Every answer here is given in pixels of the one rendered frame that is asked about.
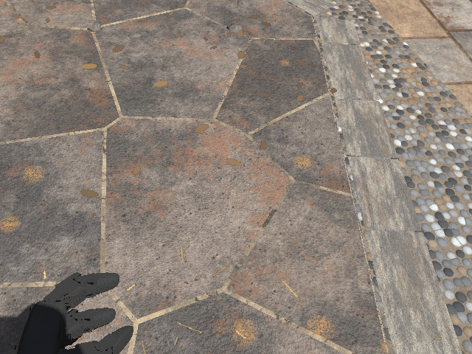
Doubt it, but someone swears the robot left hand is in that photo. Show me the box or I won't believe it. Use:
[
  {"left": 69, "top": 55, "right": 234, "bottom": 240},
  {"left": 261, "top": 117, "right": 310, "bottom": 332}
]
[{"left": 14, "top": 272, "right": 133, "bottom": 354}]

